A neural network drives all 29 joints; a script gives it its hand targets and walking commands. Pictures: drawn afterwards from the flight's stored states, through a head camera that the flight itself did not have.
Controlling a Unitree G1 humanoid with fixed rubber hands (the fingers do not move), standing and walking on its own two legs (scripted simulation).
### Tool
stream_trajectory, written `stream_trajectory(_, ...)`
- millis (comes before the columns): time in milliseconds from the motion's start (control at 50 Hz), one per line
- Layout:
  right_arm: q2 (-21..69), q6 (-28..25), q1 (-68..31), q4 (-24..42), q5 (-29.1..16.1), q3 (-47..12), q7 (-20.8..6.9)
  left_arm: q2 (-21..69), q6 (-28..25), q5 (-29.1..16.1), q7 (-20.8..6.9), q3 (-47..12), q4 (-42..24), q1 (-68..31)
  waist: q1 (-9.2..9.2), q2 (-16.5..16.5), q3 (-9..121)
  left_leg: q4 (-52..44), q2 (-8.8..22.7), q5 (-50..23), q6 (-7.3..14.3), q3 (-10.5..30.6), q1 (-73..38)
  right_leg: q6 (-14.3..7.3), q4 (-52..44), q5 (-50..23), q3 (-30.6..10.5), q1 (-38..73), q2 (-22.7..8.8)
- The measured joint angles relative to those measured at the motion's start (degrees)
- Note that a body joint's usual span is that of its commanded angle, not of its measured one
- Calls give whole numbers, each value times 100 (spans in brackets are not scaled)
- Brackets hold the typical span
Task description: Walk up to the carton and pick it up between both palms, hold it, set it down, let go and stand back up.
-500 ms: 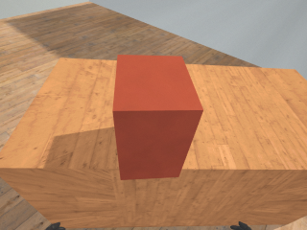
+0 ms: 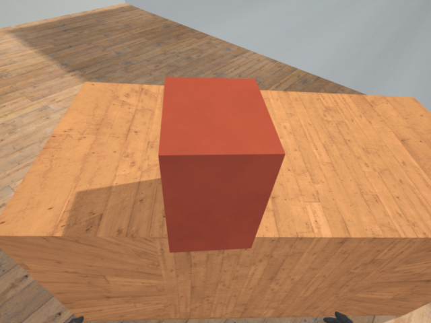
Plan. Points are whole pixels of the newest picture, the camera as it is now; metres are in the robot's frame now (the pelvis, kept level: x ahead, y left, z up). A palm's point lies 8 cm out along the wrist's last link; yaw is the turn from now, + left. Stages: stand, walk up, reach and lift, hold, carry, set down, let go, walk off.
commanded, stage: stand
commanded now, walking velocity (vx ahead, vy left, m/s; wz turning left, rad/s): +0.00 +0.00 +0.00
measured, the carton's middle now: (211, 168) +0.43 +0.04 +0.07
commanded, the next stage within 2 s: none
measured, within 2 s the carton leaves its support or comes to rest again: neither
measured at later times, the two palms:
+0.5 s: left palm out of the picture +0.08 +0.29 -0.10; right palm out of the picture +0.11 -0.25 -0.08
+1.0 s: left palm out of the picture +0.05 +0.30 -0.11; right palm out of the picture +0.08 -0.25 -0.09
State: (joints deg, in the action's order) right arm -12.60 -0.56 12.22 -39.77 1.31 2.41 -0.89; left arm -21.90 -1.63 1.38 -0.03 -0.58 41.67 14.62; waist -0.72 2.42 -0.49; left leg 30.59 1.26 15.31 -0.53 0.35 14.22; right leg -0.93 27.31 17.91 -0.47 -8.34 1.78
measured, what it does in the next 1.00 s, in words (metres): stands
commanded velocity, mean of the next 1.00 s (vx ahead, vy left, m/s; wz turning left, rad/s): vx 0.00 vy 0.00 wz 0.00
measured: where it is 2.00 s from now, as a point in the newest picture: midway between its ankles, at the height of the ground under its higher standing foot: outside the picture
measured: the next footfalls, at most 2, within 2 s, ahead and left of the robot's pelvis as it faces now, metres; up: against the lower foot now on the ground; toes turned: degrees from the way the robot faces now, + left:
none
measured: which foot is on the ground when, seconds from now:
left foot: down 0.00-1.00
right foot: down 0.00-1.00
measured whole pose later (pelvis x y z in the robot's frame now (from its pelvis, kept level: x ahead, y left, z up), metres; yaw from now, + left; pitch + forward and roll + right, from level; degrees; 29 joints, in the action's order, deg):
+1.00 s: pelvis -0.03 +0.00 +0.00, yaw +0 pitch -2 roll -1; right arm -12.7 -0.6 12.2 -47.2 1.3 2.4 -0.7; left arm -21.6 -2.3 0.9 0.0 -0.6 49.6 13.9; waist -0.6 1.4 -0.5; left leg 27.7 1.3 11.4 -0.3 0.3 14.0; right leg -0.9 24.8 14.2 -0.5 -8.3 1.8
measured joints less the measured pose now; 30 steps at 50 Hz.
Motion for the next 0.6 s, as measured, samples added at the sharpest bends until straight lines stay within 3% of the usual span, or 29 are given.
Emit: stream_trajectory(600,-12,1,0,-372,0,0,22,24,-67,-20,0,0,457,-43,7,-57,0,-126,0,-199,11,0,-15,0,-102,-186,-1,3,0)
